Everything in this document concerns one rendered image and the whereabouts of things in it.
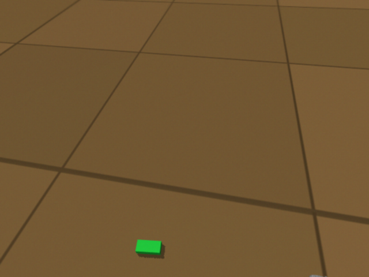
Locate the small box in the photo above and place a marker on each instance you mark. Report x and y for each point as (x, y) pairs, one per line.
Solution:
(148, 247)

